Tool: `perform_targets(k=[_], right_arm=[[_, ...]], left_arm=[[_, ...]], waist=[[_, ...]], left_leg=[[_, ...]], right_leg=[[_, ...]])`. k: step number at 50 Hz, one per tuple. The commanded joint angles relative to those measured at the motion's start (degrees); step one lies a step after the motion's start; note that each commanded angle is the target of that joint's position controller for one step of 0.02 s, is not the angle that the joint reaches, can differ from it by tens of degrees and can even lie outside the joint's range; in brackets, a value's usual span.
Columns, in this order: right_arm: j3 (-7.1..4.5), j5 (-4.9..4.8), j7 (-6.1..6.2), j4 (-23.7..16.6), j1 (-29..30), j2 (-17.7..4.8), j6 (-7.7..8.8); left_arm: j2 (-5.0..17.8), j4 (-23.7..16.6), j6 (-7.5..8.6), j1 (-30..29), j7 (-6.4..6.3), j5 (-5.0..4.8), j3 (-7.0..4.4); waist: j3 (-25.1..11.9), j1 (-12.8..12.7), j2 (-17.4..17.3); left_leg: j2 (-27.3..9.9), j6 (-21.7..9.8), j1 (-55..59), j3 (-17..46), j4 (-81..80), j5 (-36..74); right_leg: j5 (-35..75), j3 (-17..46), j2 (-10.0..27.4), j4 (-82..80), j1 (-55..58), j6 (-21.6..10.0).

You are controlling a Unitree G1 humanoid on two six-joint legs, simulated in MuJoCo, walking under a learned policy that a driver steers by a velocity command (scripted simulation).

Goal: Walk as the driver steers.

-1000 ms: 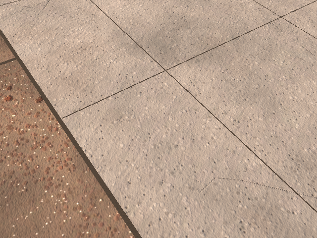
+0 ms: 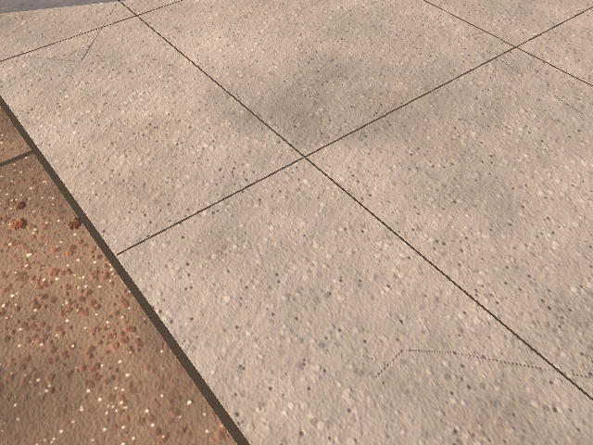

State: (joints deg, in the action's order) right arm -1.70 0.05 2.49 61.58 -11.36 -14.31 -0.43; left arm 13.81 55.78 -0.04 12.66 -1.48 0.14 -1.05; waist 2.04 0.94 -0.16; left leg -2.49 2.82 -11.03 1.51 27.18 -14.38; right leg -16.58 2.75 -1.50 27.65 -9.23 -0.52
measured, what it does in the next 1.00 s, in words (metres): walks ahead: right foot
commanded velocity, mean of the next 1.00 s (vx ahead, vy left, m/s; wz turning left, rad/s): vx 0.40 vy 0.00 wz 0.08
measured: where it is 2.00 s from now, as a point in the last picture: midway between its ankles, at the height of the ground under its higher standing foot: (223, 269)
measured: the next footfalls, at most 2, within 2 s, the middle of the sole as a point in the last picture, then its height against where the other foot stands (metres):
right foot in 0.64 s outside the picture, level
left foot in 1.20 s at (239, 369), level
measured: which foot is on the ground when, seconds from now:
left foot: down 0.00-0.66, up 0.68-1.00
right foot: down 0.00-0.18, up 0.20-0.62, down 0.64-1.00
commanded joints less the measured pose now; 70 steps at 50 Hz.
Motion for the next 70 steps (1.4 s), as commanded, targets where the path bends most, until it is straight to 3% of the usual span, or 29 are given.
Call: perform_targets(k=[1,5,7,9,11,12,17,22,28,30,32,33,34,35,36,38,41,44,54,57,59,60,61,62,63,64,65,67,70], right_arm=[[-1.0,-0.55,0.32,-1.1,-1.3,-5.7,0.31],[-0.41,-1.17,-1.07,-3.7,1.2,-3.3,3.36],[-0.43,-1.83,-2.15,-3.2,-1.7,-3.1,4.94],[-1.28,-1.33,-2.51,1.0,-11.1,-4.3,5.6],[-3.61,-0.55,-3.27,3.1,-23.0,-14.7,6.17],[-2.37,0.12,-3.4,2.1,-18.9,-11.1,6.9],[-0.1,-0.11,-3.42,-0.7,-14.6,-3.7,6.64],[-0.26,0.2,-1.63,-1.6,-16.6,-6.6,5.29],[-1.34,-1.01,-1.19,-1.1,-18.7,-8.0,5.03],[-1.98,-0.73,-1.17,-1.8,-17.0,-9.3,4.52],[-1.95,-0.01,-1.24,-2.9,-15.5,-9.0,3.55],[-1.02,1.02,-1.32,-4.4,-16.3,-6.8,3.54],[1.28,0.23,-2.14,-4.4,-24.1,2.6,4.78],[-0.15,-1.47,-2.39,-4.8,-18.3,-3.8,6.49],[-1.21,-3.3,-2.45,-6.9,-12.6,-6.9,7.43],[-1.83,-2.58,-1.5,-7.1,-9.4,-6.4,7.28],[-2.1,-2.32,-1.39,-6.8,-12.1,-3.1,4.68],[-2.52,-1.74,-1.21,-9.8,-6.6,-3.6,3.59],[-1.1,-1.18,-4.86,-18.9,11.9,-1.8,4.61],[-1.88,-1.47,-6.15,-21.4,11.2,-3.8,4.4],[-4.01,-1.68,-6.29,-20.1,1.1,-7.6,4.01],[-6.1,-1.86,-5.53,-17.9,-8.6,-11.4,3.81],[-8.1,-1.62,-4.2,-16.9,-14.5,-18.2,3.24],[-7.33,-1.39,-4.3,-18.5,-13.2,-17.9,3.76],[-5.95,-0.56,-4.38,-18.6,-12.9,-13.3,4.21],[-5.36,-0.57,-4.23,-19.0,-9.7,-11.0,4.66],[-4.83,-0.69,-4.27,-20.0,-5.3,-9.3,4.89],[-4.02,-0.02,-4.01,-21.8,-1.0,-7.1,5.0],[-4.6,-0.65,-3.05,-21.8,-2.6,-9.4,5.22]], left_arm=[[8.4,-1.0,0.09,1.9,-0.54,-0.64,-1.87],[12.1,-0.5,1.73,5.2,-0.35,-1.47,-3.27],[10.6,-1.8,2.4,1.2,-0.11,-1.85,-3.0],[8.4,-4.0,2.44,-4.5,0.16,-1.97,-2.38],[4.2,-7.7,4.03,-6.2,0.01,-1.59,-1.37],[6.6,-7.1,4.82,-5.1,0.15,-2.71,-1.95],[6.4,-5.6,6.21,-5.9,2.07,-1.46,-2.85],[1.9,-9.7,5.59,-16.1,2.87,-1.46,-1.25],[4.4,-12.8,5.83,-21.9,4.15,-2.04,-1.24],[6.9,-12.1,6.04,-17.6,4.24,-1.9,-2.4],[10.9,-7.2,5.6,-1.1,3.45,-2.13,-4.86],[14.6,-5.0,5.17,9.2,2.75,-1.39,-5.88],[16.6,-3.4,5.09,12.0,3.41,-0.82,-5.96],[10.8,-3.7,5.39,8.8,3.6,-1.2,-4.36],[8.7,-4.6,5.83,3.0,3.44,-1.13,-3.7],[5.9,-5.5,6.84,-4.1,3.73,-0.22,-2.95],[4.1,-3.5,7.57,-4.3,3.74,0.35,-2.52],[6.6,-2.0,7.87,-2.2,2.59,0.66,-3.08],[10.0,0.0,5.38,6.8,0.47,-0.44,-3.54],[11.9,-0.9,3.74,5.6,0.15,-0.66,-4.16],[13.1,-2.2,2.64,3.9,-0.38,-0.48,-4.52],[12.6,-3.0,2.5,3.3,-0.61,-0.51,-4.2],[7.1,-5.4,3.64,7.5,0.02,0.85,-2.44],[4.4,-7.1,6.36,7.5,1.19,0.34,-1.13],[9.5,-8.9,8.41,0.0,2.07,-1.99,-2.59],[9.6,-10.1,9.36,-2.8,2.24,-2.86,-2.51],[9.1,-9.4,9.46,-2.8,1.79,-1.89,-2.65],[9.6,-8.9,7.85,-0.9,1.46,-0.45,-3.52],[7.6,-10.4,6.13,-2.2,1.14,0.77,-3.39]], waist=[[1.1,-0.8,3.3],[7.3,-2.2,11.5],[7.7,0.7,10.4],[5.3,5.2,5.0],[0.6,7.3,-18.5],[3.0,4.6,-11.5],[3.8,2.2,-6.2],[4.9,3.9,-4.8],[6.9,2.6,-5.7],[2.5,-0.9,-6.9],[-8.0,-9.1,-7.1],[-15.9,-11.7,-0.2],[-25.1,-6.3,16.5],[-18.7,-8.0,10.6],[-9.2,-6.4,8.2],[-3.1,-2.5,1.2],[-1.7,0.7,4.2],[1.7,0.4,3.3],[4.4,-5.5,0.4],[1.8,-3.1,3.0],[-4.8,3.0,5.1],[-9.7,7.9,3.2],[-16.6,6.3,-9.1],[-24.0,3.8,-12.0],[-19.8,6.5,-7.2],[-12.7,5.0,-4.4],[-7.9,2.0,0.7],[-5.2,-1.6,-0.4],[-3.7,-2.3,-1.0]], left_leg=[[3.9,-1.9,-2.6,-4.6,1.5,-11.9],[2.0,-4.6,-12.8,-3.0,16.2,-11.3],[0.7,-7.1,-9.4,-2.5,10.4,-12.2],[1.9,-7.5,8.0,-1.8,-2.2,-3.3],[-18.6,-17.3,19.9,36.6,-18.2,-16.0],[-20.8,-19.1,17.5,39.5,-18.7,-18.1],[-10.7,-11.9,16.8,13.4,-18.8,8.8],[-8.1,-12.4,10.8,5.0,-21.1,17.8],[-11.7,-12.0,14.0,2.9,-20.8,22.0],[-12.5,-10.7,17.2,1.7,-14.1,39.5],[-9.1,-8.3,12.6,-1.1,5.3,51.4],[-5.8,-6.9,-1.5,-2.3,23.7,32.2],[6.0,-3.9,-20.4,0.8,43.2,-14.8],[3.8,-5.4,-26.4,7.3,50.1,-17.5],[1.1,-6.6,-29.8,5.9,51.0,-12.5],[-3.9,-6.5,-23.8,4.7,45.5,-3.6],[-6.2,-6.1,-18.2,5.1,40.8,-1.4],[-6.6,-4.9,-24.9,5.9,35.5,4.6],[-3.6,-5.6,-31.2,-2.1,9.7,16.9],[-0.1,-8.2,-26.5,-6.1,8.2,8.4],[4.7,-11.0,-12.4,-8.8,7.8,4.9],[5.6,-13.5,2.9,-6.2,4.1,7.6],[-8.5,-21.2,24.9,17.9,3.5,4.6],[-18.0,-29.2,35.2,47.2,-7.9,-2.2],[-16.3,-25.4,33.4,41.8,-10.6,-2.2],[-14.1,-22.9,25.5,32.6,-10.7,1.7],[-11.3,-21.0,16.0,25.6,-11.3,8.0],[-8.0,-19.6,5.1,19.3,-13.6,15.7],[-6.1,-20.1,-0.7,14.8,-15.3,22.2]], right_leg=[[-18.0,4.1,2.6,-8.4,-4.9,-3.5],[-32.4,24.2,16.5,-18.4,-7.6,-12.2],[-26.2,21.7,16.1,-16.5,-8.8,-11.4],[-14.8,10.5,8.4,-6.8,-16.7,-6.6],[-15.5,-2.2,-2.8,24.9,-32.5,-0.8],[-15.9,2.6,0.6,34.7,-36.2,-1.6],[4.4,-1.0,7.4,31.6,-36.3,-2.5],[13.5,-5.2,5.2,14.2,-30.7,0.7],[17.2,-4.6,3.7,2.9,-24.8,-2.0],[14.5,-5.6,1.6,2.7,-17.6,-4.0],[13.6,-6.7,-0.5,2.8,3.8,-7.1],[9.2,7.0,10.8,4.1,21.9,-10.7],[-8.3,37.1,23.9,-6.0,36.2,-20.1],[-12.7,40.3,21.8,-12.5,30.6,-17.2],[-8.0,30.5,20.9,-13.6,21.5,-14.7],[7.0,16.4,17.3,-16.3,5.8,-12.4],[10.4,6.4,14.4,-20.5,-2.2,-11.3],[12.2,1.8,14.8,-23.2,-3.1,-11.9],[24.7,-10.6,16.3,-19.4,12.9,-8.9],[45.1,-13.0,17.8,-11.1,17.6,-7.1],[60.4,-14.8,16.8,4.4,16.0,-5.4],[54.4,-15.7,14.4,18.2,8.0,-3.2],[21.4,-15.7,7.9,40.1,-14.7,0.2],[-16.6,-3.0,-2.4,53.2,-29.9,1.2],[-13.6,3.5,1.4,54.8,-36.4,-0.7],[-8.4,2.8,4.0,51.0,-37.5,-2.0],[-4.8,2.3,6.5,45.3,-34.4,-1.8],[-1.3,2.4,8.8,38.7,-26.5,-0.5],[3.4,0.7,8.0,30.9,-25.3,2.8]])
Velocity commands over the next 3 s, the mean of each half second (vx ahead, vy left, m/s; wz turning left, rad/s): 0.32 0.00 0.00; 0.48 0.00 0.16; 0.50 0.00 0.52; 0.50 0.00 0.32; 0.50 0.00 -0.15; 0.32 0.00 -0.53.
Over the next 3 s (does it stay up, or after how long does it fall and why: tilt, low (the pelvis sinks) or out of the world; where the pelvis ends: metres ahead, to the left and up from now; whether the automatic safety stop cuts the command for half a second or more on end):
stays up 1.42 0.40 0.00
